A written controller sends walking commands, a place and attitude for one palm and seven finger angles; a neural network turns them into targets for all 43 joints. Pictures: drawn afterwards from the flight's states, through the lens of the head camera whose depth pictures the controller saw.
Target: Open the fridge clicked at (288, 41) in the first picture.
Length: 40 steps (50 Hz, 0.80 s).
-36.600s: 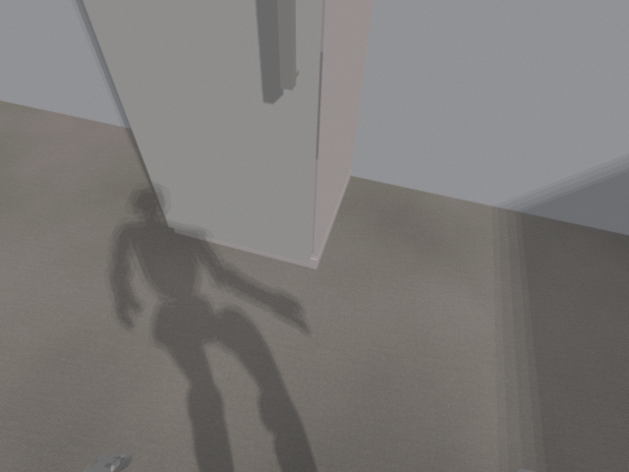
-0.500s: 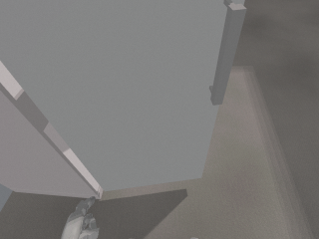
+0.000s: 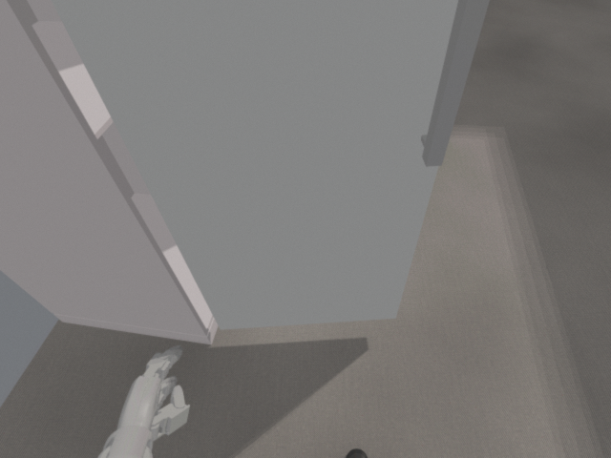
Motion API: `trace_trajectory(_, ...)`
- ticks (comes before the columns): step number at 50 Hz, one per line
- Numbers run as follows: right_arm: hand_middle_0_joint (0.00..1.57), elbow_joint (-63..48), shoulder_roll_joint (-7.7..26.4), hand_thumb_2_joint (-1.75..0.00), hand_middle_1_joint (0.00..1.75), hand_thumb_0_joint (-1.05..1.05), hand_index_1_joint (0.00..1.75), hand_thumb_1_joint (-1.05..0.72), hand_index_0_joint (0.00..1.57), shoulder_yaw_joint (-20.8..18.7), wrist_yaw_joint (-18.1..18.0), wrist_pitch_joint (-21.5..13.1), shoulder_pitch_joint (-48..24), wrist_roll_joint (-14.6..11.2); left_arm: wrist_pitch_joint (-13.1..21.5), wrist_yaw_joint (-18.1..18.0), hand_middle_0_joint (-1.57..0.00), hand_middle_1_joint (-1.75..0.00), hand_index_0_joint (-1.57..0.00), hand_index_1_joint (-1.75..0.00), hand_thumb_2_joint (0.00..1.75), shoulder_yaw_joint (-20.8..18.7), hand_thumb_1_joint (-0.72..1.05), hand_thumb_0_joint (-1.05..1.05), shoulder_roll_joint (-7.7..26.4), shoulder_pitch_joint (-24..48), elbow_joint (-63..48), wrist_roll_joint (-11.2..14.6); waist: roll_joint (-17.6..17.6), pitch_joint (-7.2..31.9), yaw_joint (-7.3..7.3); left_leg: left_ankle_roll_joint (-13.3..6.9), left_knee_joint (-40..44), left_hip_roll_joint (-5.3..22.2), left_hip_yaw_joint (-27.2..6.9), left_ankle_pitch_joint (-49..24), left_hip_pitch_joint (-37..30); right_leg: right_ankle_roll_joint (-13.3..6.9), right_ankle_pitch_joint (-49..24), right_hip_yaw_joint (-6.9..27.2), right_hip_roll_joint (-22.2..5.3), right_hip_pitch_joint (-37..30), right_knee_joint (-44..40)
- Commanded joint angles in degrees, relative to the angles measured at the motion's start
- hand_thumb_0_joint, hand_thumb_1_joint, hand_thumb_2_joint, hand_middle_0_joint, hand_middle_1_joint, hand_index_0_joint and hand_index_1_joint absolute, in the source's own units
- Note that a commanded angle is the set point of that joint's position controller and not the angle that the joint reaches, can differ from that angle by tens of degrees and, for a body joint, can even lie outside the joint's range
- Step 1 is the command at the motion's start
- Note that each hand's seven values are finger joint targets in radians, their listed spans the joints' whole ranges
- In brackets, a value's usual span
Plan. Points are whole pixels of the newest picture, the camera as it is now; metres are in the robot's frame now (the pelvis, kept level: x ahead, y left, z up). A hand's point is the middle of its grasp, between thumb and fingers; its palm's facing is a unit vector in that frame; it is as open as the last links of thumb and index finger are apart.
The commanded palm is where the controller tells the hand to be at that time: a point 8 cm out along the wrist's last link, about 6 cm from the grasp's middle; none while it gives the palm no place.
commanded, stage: stop stepping back and stand still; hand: right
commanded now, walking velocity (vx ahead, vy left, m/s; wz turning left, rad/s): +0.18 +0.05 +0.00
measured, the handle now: (445, 83) +0.62 -0.18 +0.18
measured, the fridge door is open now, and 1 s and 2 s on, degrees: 78 78 78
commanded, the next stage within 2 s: let the arm hang, fingers relaxed in 1.30 s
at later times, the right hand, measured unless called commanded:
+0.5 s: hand out of the picture +0.12 -0.27 +0.17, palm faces +0.45 +0.79 -0.41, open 7.4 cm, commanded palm +0.04 -0.32 +0.18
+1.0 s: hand out of the picture +0.14 -0.31 +0.18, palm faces +0.48 +0.74 -0.47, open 7.4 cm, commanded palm +0.07 -0.35 +0.18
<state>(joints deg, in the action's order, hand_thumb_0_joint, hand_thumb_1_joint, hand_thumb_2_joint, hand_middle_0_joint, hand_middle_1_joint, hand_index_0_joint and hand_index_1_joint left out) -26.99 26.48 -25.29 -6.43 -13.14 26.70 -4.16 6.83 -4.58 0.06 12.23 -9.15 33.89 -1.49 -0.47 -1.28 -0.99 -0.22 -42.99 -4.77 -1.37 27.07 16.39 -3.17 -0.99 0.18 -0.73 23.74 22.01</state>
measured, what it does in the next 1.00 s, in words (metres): steps on the spot: right foot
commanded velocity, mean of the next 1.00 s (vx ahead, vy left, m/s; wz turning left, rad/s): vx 0.12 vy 0.00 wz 0.00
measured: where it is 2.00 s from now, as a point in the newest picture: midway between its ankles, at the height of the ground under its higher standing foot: outside the picture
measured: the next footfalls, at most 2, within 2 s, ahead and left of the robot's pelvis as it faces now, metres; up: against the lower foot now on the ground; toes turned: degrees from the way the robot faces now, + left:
right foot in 0.32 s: +0.01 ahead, -0.15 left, +0.00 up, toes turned -7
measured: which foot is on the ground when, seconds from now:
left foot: down 0.00-1.00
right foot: down 0.00-0.10, up 0.12-0.30, down 0.32-1.00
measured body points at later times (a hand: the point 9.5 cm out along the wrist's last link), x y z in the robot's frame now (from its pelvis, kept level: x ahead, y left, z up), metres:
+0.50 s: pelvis -0.08 -0.01 +0.00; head -0.10 -0.03 +0.45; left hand +0.08 +0.21 -0.07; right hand +0.09 -0.31 +0.19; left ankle -0.05 +0.08 -0.73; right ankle -0.08 -0.12 -0.74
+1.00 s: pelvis -0.05 -0.04 +0.00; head -0.04 -0.05 +0.45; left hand +0.14 +0.16 -0.08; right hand +0.10 -0.35 +0.20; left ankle -0.04 +0.07 -0.74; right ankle -0.03 -0.14 -0.74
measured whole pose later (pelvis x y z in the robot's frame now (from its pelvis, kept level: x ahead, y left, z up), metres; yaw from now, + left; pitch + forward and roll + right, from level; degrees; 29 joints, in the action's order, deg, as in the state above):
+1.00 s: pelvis -0.05 -0.04 +0.00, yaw -5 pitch -1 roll +1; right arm -28.2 24.3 -24.6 -8.0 -14.4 29.5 -1.1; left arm 9.8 -2.5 1.9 9.6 -11.8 36.2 -0.6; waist -0.4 -1.4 -0.2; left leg -1.5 -29.4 -2.2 1.1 15.6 12.7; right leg -1.0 14.8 -1.8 -0.8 16.3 32.0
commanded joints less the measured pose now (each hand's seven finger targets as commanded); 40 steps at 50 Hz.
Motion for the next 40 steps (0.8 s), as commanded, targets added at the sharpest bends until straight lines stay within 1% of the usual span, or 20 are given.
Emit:
trace_trajectory(1, 0.2, -14.95, 7.25, -0.9, 0.3, 0.0, 0.3, -0.9, 0.2, -6.5, -1.12, -2.86, 9.65, -0.93, 3.26, 0.54, -0.2, -0.3, -0.2, -0.3, 0.9, -3.81, 0.9, 0.0, 7.72, 2.72, -9.37, 1.21, 12.56, 13.0, 3.22, -0.64, 8.19, -1.32, 5.41, 0.5, -11.42, -1.01, 28.9, 9.55, -9.34, -0.8, -15.28)
trace_trajectory(3, 0.2, -17.52, 8.17, -0.9, 0.3, 0.0, 0.3, -0.9, 0.2, -6.61, -0.98, -2.39, 10.01, -0.63, 2.8, 0.51, -0.2, -0.3, -0.2, -0.3, 0.9, -3.85, 0.9, 0.0, 7.81, 2.86, -9.94, 1.4, 11.37, 11.77, 2.9, -1.2, 20.7, -0.45, 6.04, -0.43, -13.45, 2.35, 32.21, 4.77, -4.3, 0.54, -9.47)
trace_trajectory(4, 0.2, -18.75, 9.55, -0.9, 0.3, 0.0, 0.3, -0.9, 0.2, -7.25, -1.19, -2.31, 8.76, -0.14, 2.58, 0.35, -0.2, -0.3, -0.2, -0.3, 0.9, -3.88, 0.9, 0.0, 7.37, 2.28, -9.31, 1.58, 4.72, 10.64, 2.36, -2.48, 29.4, 4.92, 1.16, 0.98, -4.81, 4.34, 28.95, -0.49, 0.66, -5.46, 2.87)
trace_trajectory(5, 0.2, -19.65, 12.84, -0.9, 0.3, 0.0, 0.3, -0.9, 0.2, -9.39, -1.83, -1.83, 7.79, 0.13, 2.01, 0.22, -0.2, -0.3, -0.2, -0.3, 0.9, -4.05, 0.9, 0.0, 6.72, 1.38, -8.46, 1.23, -8.87, 9.61, 1.93, -6.02, 37.89, 17.07, -12.37, 10.7, 11.02, 5.36, 23.94, -1.79, 4.52, -11.8, 23.09)
trace_trajectory(6, 0.2, -20.74, 11.97, -0.9, 0.3, 0.0, 0.3, -0.9, 0.2, -8.31, -2.15, -1.49, 4.27, -0.36, 1.81, -0.1, -0.2, -0.3, -0.2, -0.3, 0.9, -3.66, 0.9, 0.0, 6.66, 2.46, -7.72, 0.77, -11.76, 5.19, 2.29, -11.09, 40.19, 25.24, -20.71, 9.36, 16.58, 5.17, 21.82, 0.86, 4.4, -6.57, 37.54)
trace_trajectory(7, 0.2, -19.78, 11.45, -0.9, 0.3, 0.0, 0.3, -0.9, 0.2, -8.15, -2.63, -1.08, -0.78, 0.27, 2.27, -0.21, -0.2, -0.3, -0.2, -0.3, 0.9, -3.42, 0.9, 0.0, 6.89, 1.43, -6.67, 1.1, -9.98, 4.39, 1.46, -12.37, 37.63, 25.81, -19.61, 8.71, 15.04, 4.88, 21.7, 3.35, 3.17, -0.13, 44.0)
trace_trajectory(10, 0.2, -10.34, 7.19, -0.9, 0.3, 0.0, 0.3, -0.9, 0.2, -3.62, -2.35, 0.78, -7.55, 1.14, 2.54, -1.18, -0.2, -0.3, -0.2, -0.3, 0.9, -2.5, 0.9, 0.0, 6.38, 1.63, -5.33, 1.21, -5.03, 0.94, -0.36, -6.98, 32.27, 18.75, -9.33, 8.01, 12.01, 3.79, 20.0, 2.5, -2.01, -2.65, 30.87)
trace_trajectory(14, 0.2, -4.7, 4.51, -0.9, 0.3, 0.0, 0.3, -0.9, 0.2, -0.07, -3.64, -0.51, -12.69, 3.23, 5.15, -2.52, -0.2, -0.3, -0.2, -0.3, 0.9, -2.61, 0.9, 0.0, 7.25, -0.36, -3.26, 1.0, 3.59, 2.2, 0.43, -4.67, 23.05, 13.62, -6.07, 2.74, 4.35, 0.48, 23.51, -1.77, 0.18, -13.57, 1.02)
trace_trajectory(16, 0.2, -8.94, 4.22, -0.9, 0.3, 0.0, 0.3, -0.9, 0.2, 1.08, -3.43, -1.22, -11.98, 3.11, 6.14, -2.05, -0.2, -0.3, -0.2, -0.3, 0.9, -2.74, 0.9, 0.0, 8.92, -0.42, -5.33, 1.42, 14.65, 3.44, 0.91, -0.96, 8.01, 5.78, -0.48, -4.69, 8.18, -3.43, 21.49, 12.98, -9.34, -18.26, -4.97)
trace_trajectory(17, 0.2, -12.07, 6.3, -0.9, 0.3, 0.0, 0.3, -0.9, 0.2, -0.47, -3.53, -1.83, -13.39, 3.41, 6.18, -1.46, -0.2, -0.3, -0.2, -0.3, 0.9, -2.44, 0.9, 0.0, 8.43, -0.28, -6.19, 1.66, 14.91, 3.36, 1.02, 1.08, 2.88, 4.14, 2.64, -5.75, 11.66, -5.58, 14.99, 19.96, -14.16, -18.96, -5.14)
trace_trajectory(19, 0.2, -14.23, 8.4, -0.9, 0.3, 0.0, 0.3, -0.9, 0.2, -2.54, -2.63, -2.24, -10.48, 2.65, 6.61, -0.74, -0.2, -0.3, -0.2, -0.3, 0.9, -1.79, 0.9, 0.0, 6.45, 0.21, -4.69, 0.32, 13.5, 2.27, -0.11, 1.0, -0.75, 4.44, 2.45, -0.16, 11.3, -6.24, 11.45, 23.83, -14.87, -15.37, -8.99)
trace_trajectory(23, 0.2, -13.73, 7.43, -0.9, 0.3, 0.0, 0.3, -0.9, 0.2, -5.24, -2.6, -2.13, 2.25, 2.97, 6.6, 1.02, -0.2, -0.3, -0.2, -0.3, 0.9, -1.88, 0.9, 0.0, 7.02, 0.69, -5.52, 0.96, 10.63, 3.98, 1.75, 0.49, 12.74, 4.02, 4.41, -8.24, -6.55, -3.87, 16.18, 10.03, -10.7, -3.71, -3.17)
trace_trajectory(25, 0.2, -9.66, 8.85, -0.9, 0.3, 0.0, 0.3, -0.9, 0.2, -7.57, -2.51, -2.2, 7.53, 2.84, 5.38, 1.16, -0.2, -0.3, -0.2, -0.3, 0.9, -2.45, 0.9, 0.0, 7.23, 1.22, -5.93, 0.92, 5.03, 5.19, 2.07, -1.17, 18.49, 5.83, 0.58, -8.45, -16.55, -1.49, 25.53, 4.45, -5.52, 5.53, 3.96)
trace_trajectory(27, 0.2, -8.05, 9.89, -0.9, 0.3, 0.0, 0.3, -0.9, 0.2, -8.59, -2.15, -2.27, 4.58, 2.37, 3.3, 1.12, -0.2, -0.3, -0.2, -0.3, 0.9, -3.45, 0.9, 0.0, 6.8, 1.25, -6.76, 0.9, -10.05, 3.36, 1.24, -9.12, 30.58, 20.15, -24.43, 11.73, -12.09, 1.5, 31.08, -1.81, 1.17, 12.93, 24.99)
trace_trajectory(28, 0.2, -6.86, 9.16, -0.9, 0.3, 0.0, 0.3, -0.9, 0.2, -8.47, -2.09, -2.69, 1.98, 2.12, 2.92, 1.18, -0.2, -0.3, -0.2, -0.3, 0.9, -3.89, 0.9, 0.0, 6.57, 0.53, -6.08, 1.17, -11.09, 3.15, 1.68, -11.79, 33.82, 24.54, -30.13, 14.64, -8.43, 1.85, 31.19, -0.75, 1.03, 12.62, 35.61)
trace_trajectory(30, 0.2, -4.19, 7.36, -0.9, 0.3, 0.0, 0.3, -0.9, 0.2, -7.13, -1.95, -2.73, 0.13, 2.0, 2.46, 1.24, -0.2, -0.3, -0.2, -0.3, 0.9, -3.75, 0.9, 0.0, 6.87, -0.13, -5.25, 1.34, -6.85, 1.73, 0.4, -12.14, 32.43, 23.57, -27.32, 10.52, -4.27, 1.94, 28.65, 2.15, -1.13, 11.73, 38.13)
trace_trajectory(34, 0.2, -5.12, 5.5, -0.9, 0.3, 0.0, 0.3, -0.9, 0.2, -3.82, -2.18, -3.1, -3.79, 2.27, 2.81, 0.25, -0.2, -0.3, -0.2, -0.3, 0.9, -1.67, 0.9, 0.0, 4.98, 0.66, -4.8, 1.02, -6.87, 2.16, 0.09, -7.54, 26.29, 16.83, -8.45, 0.65, 6.39, 1.08, 20.28, -2.58, -1.84, -9.06, 14.78)
trace_trajectory(36, 0.2, -7.82, 5.36, -0.9, 0.3, 0.0, 0.3, -0.9, 0.2, -2.17, -2.16, -3.44, -6.48, 2.36, 4.08, -0.72, -0.2, -0.3, -0.2, -0.3, 0.9, -2.0, 0.9, 0.0, 6.03, 0.49, -4.48, 0.62, 1.65, 3.06, 0.08, -4.36, 19.42, 11.94, -3.87, 0.69, 7.06, 1.32, 17.43, -2.77, -0.43, -16.9, 4.02)
trace_trajectory(38, 0.2, -14.28, 5.27, -0.9, 0.3, 0.0, 0.3, -0.9, 0.2, -1.17, -2.67, -4.17, -8.64, 2.89, 4.93, -0.55, -0.2, -0.3, -0.2, -0.3, 0.9, -2.53, 0.9, 0.0, 8.05, 1.01, -5.83, 0.91, 17.02, 2.61, 1.16, 0.25, 4.55, 4.86, 0.83, -2.37, 9.81, -4.03, 24.62, 18.9, -14.05, -15.77, -7.59)
trace_trajectory(40, 0.2, -15.47, 9.0, -0.9, 0.3, 0.0, 0.3, -0.9, 0.2, -4.28, -2.96, -4.81, -9.75, 3.57, 5.77, -0.07, -0.2, -0.3, -0.2, -0.3, 0.9, -2.57, 0.9, 0.0, 6.79, 1.38, -5.59, 1.07, 12.27, 3.09, 2.04, 0.96, -2.51, 4.47, -0.49, -1.21, 3.14, -5.65, 29.38, 19.63, -15.55, -6.98, -11.37)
